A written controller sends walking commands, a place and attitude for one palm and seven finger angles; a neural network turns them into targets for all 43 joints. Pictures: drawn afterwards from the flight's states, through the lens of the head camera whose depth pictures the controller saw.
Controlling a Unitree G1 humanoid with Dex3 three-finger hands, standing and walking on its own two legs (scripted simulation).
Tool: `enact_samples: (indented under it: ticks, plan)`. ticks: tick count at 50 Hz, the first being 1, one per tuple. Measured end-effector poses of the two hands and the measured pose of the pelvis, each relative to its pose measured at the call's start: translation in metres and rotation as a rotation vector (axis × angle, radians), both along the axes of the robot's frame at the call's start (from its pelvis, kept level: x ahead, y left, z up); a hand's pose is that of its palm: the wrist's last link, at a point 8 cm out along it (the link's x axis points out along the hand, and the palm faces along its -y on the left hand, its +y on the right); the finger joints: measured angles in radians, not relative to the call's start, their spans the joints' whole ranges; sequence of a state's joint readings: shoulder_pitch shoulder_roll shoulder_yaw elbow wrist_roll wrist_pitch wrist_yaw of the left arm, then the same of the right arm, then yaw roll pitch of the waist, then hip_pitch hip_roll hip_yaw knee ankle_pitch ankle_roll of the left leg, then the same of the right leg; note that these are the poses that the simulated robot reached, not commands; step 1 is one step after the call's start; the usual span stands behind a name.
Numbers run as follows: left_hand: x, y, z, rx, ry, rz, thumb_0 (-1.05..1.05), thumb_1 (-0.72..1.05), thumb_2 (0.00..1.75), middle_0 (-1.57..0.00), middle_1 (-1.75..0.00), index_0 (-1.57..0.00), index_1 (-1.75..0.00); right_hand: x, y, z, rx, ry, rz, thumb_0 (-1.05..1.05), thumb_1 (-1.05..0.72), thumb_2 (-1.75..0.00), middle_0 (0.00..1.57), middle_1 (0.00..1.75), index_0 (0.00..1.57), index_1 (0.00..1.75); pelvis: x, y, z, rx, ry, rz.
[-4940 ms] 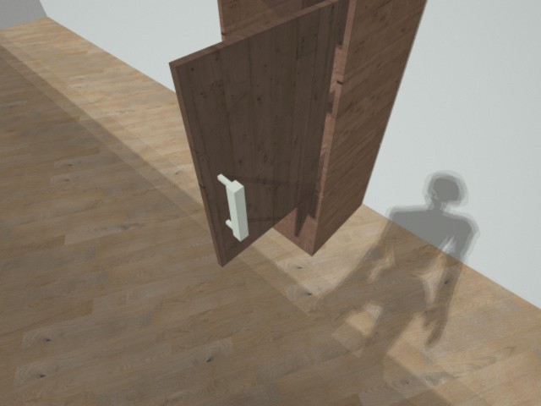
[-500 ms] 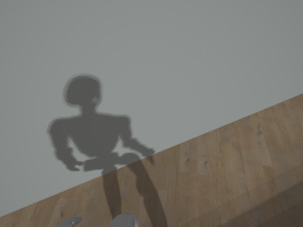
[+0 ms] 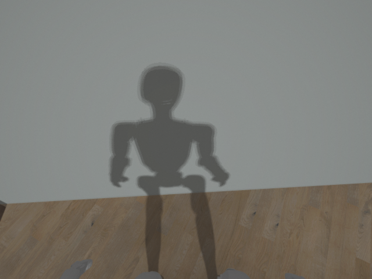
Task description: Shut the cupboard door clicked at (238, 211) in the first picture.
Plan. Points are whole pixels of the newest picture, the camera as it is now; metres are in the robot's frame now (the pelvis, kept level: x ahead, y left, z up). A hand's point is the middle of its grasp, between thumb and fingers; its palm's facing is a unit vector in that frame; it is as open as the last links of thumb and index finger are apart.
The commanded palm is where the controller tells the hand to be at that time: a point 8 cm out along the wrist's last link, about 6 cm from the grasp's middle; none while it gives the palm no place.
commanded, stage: turn to face it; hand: left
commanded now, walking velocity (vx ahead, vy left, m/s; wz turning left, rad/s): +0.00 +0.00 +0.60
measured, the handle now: out of the picture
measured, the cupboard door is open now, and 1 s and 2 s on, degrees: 87 87 87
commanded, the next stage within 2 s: none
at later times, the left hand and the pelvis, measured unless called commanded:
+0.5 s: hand out of the picture +0.02 +0.19 -0.17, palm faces +0.35 -0.90 -0.25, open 7.3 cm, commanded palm none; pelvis +0.02 -0.03 +0.00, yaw +20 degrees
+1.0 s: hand out of the picture -0.03 +0.13 -0.17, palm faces +0.61 -0.77 -0.21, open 7.3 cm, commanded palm none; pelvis +0.05 -0.06 +0.00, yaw +38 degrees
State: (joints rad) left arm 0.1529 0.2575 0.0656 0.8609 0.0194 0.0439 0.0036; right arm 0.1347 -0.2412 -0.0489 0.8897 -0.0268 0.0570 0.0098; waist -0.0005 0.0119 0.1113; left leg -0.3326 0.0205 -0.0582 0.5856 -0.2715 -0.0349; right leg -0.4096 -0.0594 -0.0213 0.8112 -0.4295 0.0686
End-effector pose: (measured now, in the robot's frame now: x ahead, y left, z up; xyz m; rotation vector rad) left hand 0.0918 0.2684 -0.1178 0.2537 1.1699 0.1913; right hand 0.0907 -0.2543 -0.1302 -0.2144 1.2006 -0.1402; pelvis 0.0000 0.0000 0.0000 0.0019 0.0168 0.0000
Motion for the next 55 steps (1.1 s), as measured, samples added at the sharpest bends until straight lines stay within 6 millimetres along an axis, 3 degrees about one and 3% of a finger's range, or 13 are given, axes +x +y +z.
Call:
enact_samples:
  ticks: [4,10,15,22,30,35,39,43,47,52,55]
  plan:
    - [-0.007,-0.018,0.003,0.032,-0.040,0.026,0.00,0.91,0.89,-0.20,-0.30,-0.20,-0.30,0.009,-0.018,-0.016,0.026,0.020,0.014,0.01,-0.91,-0.90,0.21,0.30,0.20,0.30,0.002,-0.021,-0.008,0.014,-0.001,0.053]
    - [-0.037,-0.045,0.008,-0.005,0.021,0.105,0.00,0.91,0.89,-0.20,-0.30,-0.20,-0.30,0.032,-0.028,-0.002,0.028,0.036,0.068,0.01,-0.91,-0.90,0.20,0.30,0.20,0.30,0.008,-0.033,0.007,0.036,0.000,0.137]
    - [-0.059,-0.056,-0.002,-0.060,0.036,0.191,0.00,0.91,0.89,-0.20,-0.30,-0.21,-0.30,0.058,-0.016,0.009,0.012,0.037,0.164,0.01,-0.91,-0.90,0.20,0.30,0.19,0.30,0.014,-0.035,0.010,0.041,0.012,0.212]
    - [-0.093,-0.039,-0.029,-0.082,0.085,0.332,0.00,0.91,0.89,-0.21,-0.30,-0.21,-0.30,0.095,0.008,0.009,-0.030,-0.027,0.303,0.01,-0.91,-0.90,0.20,0.30,0.20,0.30,0.017,-0.030,-0.005,0.018,0.015,0.312]
    - [-0.084,-0.038,-0.005,-0.026,0.026,0.410,0.00,0.91,0.89,-0.20,-0.30,-0.20,-0.30,0.105,0.001,0.007,-0.023,0.030,0.375,0.01,-0.91,-0.90,0.20,0.30,0.20,0.30,0.028,-0.049,0.005,-0.003,0.013,0.397]
    - [-0.082,-0.054,0.001,0.034,-0.027,0.435,0.00,0.91,0.89,-0.20,-0.30,-0.20,-0.30,0.128,-0.016,-0.013,0.001,0.050,0.402,0.01,-0.91,-0.90,0.21,0.30,0.20,0.30,0.040,-0.070,-0.006,0.013,0.013,0.457]
    - [-0.096,-0.077,0.007,0.017,0.001,0.485,0.00,0.91,0.89,-0.20,-0.30,-0.20,-0.30,0.150,-0.016,-0.007,-0.003,0.054,0.442,0.01,-0.91,-0.90,0.20,0.30,0.20,0.30,0.044,-0.074,0.002,0.020,0.003,0.513]
    - [-0.111,-0.097,0.004,-0.032,0.031,0.540,0.00,0.91,0.89,-0.20,-0.30,-0.20,-0.30,0.170,-0.002,0.006,-0.002,0.039,0.501,0.01,-0.91,-0.90,0.20,0.30,0.20,0.30,0.050,-0.075,0.010,0.032,0.011,0.566]
    - [-0.132,-0.109,-0.008,-0.083,0.041,0.611,0.00,0.91,0.89,-0.20,-0.30,-0.21,-0.30,0.189,0.025,0.014,-0.010,0.012,0.589,0.01,-0.91,-0.90,0.20,0.30,0.19,0.30,0.050,-0.071,0.009,0.025,0.010,0.620]
    - [-0.166,-0.107,-0.035,-0.127,0.073,0.713,0.00,0.91,0.89,-0.21,-0.30,-0.21,-0.30,0.207,0.064,0.015,-0.025,-0.068,0.697,0.01,-0.91,-0.90,0.20,0.30,0.20,0.30,0.046,-0.059,-0.007,0.002,0.006,0.688]
    - [-0.175,-0.100,-0.033,-0.121,0.093,0.755,0.00,0.91,0.89,-0.20,-0.30,-0.20,-0.30,0.207,0.074,0.021,-0.037,-0.078,0.731,0.01,-0.91,-0.90,0.20,0.30,0.20,0.30,0.046,-0.058,-0.003,-0.008,0.004,0.716]
